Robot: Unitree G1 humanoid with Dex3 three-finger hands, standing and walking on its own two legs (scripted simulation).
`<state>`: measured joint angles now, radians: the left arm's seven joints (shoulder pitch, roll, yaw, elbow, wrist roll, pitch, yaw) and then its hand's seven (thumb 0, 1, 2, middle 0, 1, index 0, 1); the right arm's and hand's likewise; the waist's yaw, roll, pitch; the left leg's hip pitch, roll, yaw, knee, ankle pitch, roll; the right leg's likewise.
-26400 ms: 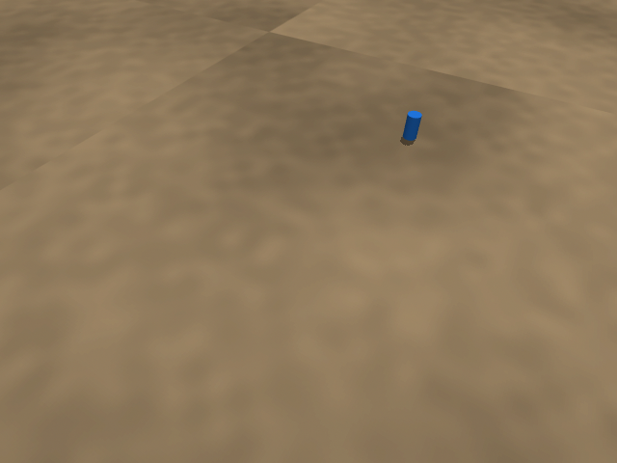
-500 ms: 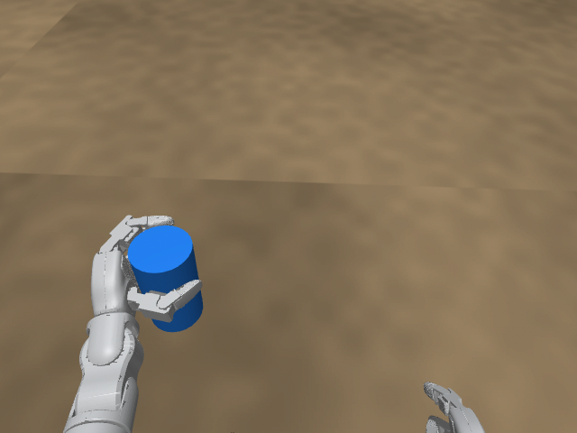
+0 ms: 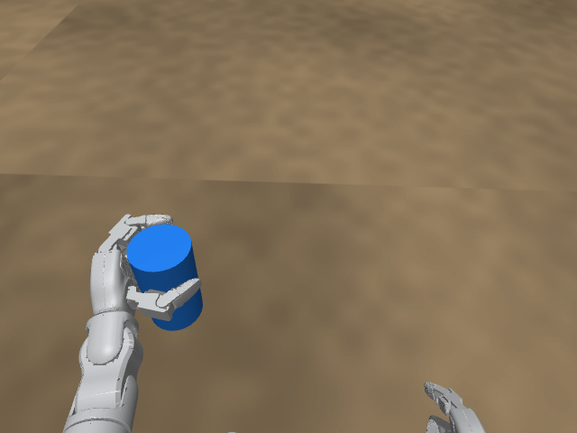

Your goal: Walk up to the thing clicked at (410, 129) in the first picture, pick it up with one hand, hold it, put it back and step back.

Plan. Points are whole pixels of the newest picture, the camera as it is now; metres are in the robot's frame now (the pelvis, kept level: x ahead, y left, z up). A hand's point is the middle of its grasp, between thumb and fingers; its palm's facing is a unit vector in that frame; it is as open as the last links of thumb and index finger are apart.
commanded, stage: hold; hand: left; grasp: from the side
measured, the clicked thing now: (169, 280) +0.33 +0.17 +0.03
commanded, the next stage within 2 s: crouch in 0.42 s
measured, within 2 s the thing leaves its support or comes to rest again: neither
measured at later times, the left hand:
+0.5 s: hand (159, 269) +0.33 +0.18 +0.06, palm faces +0.18 -0.98 +0.00, open 10.9 cm
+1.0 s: hand (169, 299) +0.34 +0.19 -0.05, palm faces +0.22 -0.98 -0.01, open 11.0 cm
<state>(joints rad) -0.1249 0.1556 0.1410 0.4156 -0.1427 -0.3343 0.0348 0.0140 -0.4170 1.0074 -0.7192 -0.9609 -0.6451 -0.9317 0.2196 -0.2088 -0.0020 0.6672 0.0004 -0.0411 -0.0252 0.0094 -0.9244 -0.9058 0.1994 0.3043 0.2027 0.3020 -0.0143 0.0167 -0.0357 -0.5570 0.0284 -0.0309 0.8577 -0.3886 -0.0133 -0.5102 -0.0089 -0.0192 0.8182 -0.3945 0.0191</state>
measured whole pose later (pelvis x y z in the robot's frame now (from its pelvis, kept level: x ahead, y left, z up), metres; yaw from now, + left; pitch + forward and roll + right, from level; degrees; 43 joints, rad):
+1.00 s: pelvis -0.01 +0.00 -0.05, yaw +0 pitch +16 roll -2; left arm -0.22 0.18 0.22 0.67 -0.13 -0.57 0.01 0.01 -0.42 1.01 -0.71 -0.97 -0.64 -0.94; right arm 0.20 -0.23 -0.03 0.66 -0.04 -0.06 0.02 0.01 -0.90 -0.90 0.20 0.30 0.20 0.30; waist -0.04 -0.01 -0.10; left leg -0.95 0.03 -0.05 1.16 -0.49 -0.02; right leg -0.90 -0.01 -0.03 1.12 -0.50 0.02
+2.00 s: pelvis -0.08 +0.00 -0.39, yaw -7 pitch +28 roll -7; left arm -0.66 0.47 0.55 1.15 -0.09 -0.80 -0.11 0.01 -0.43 1.02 -0.73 -0.95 -0.65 -0.93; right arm 0.07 -0.28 0.10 0.74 -0.14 0.01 0.09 0.00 -0.93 -0.91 0.20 0.30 0.20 0.30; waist -0.16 -0.04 -0.05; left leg -2.21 0.01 -0.16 2.38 -0.67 -0.04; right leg -2.14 0.03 -0.07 2.31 -0.68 0.03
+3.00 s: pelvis -0.08 +0.02 -0.45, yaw -13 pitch +17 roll -14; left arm -0.65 0.72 0.62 1.33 -0.09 -0.96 -0.08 0.02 -0.43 1.02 -0.74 -0.94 -0.66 -0.91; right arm -0.08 -0.35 0.35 0.64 -0.28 0.04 0.13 0.00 -0.93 -0.90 0.20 0.30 0.21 0.30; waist -0.24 -0.19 0.21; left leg -2.25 0.00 -0.30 2.62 -0.70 -0.04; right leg -2.13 0.08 -0.17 2.44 -0.66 0.06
